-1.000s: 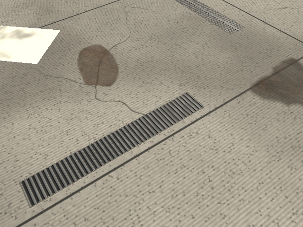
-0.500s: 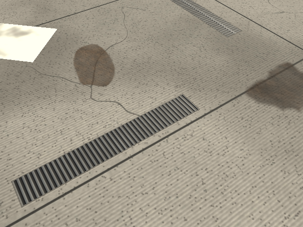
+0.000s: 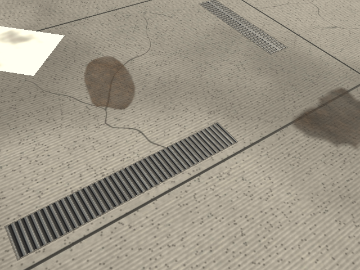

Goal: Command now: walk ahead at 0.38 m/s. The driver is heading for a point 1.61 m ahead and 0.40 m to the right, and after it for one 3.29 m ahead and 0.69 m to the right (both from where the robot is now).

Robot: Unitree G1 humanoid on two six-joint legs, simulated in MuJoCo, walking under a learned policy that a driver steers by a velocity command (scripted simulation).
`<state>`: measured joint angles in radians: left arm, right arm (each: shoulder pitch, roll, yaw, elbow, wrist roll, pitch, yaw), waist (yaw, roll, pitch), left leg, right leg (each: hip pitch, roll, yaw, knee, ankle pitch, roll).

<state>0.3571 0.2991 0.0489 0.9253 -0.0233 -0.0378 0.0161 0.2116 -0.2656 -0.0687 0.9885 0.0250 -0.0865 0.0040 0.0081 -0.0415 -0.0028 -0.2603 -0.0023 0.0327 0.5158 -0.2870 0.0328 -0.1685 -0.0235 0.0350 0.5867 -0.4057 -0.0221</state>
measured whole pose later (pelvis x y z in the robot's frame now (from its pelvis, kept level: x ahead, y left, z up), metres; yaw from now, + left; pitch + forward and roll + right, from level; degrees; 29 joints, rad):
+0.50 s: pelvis +0.17 -0.01 +0.00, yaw +1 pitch +1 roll +0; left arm 0.07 0.23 0.02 0.86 0.01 -0.05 -0.01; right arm 0.28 -0.25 -0.02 1.02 0.01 -0.02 -0.02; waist -0.03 0.02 0.05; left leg -0.25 -0.01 -0.04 0.97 -0.58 -0.03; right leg -0.40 0.02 -0.05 0.49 -0.10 -0.05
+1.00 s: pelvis +0.23 +0.01 -0.01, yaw -4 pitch +0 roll +1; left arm 0.15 0.28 0.06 0.93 -0.01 0.02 0.01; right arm 0.23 -0.26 -0.06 0.98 0.00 0.00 -0.09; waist 0.00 -0.01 0.05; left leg -0.22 0.03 0.07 0.59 -0.38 -0.01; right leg -0.40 0.01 -0.01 0.68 -0.30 -0.04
